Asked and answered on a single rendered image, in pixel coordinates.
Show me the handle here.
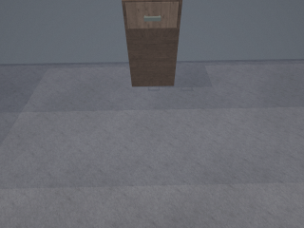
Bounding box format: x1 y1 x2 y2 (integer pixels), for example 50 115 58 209
143 15 162 22

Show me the drawer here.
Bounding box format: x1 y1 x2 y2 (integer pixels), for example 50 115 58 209
125 1 179 29

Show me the cabinet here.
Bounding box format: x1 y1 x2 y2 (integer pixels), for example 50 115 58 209
122 0 182 86

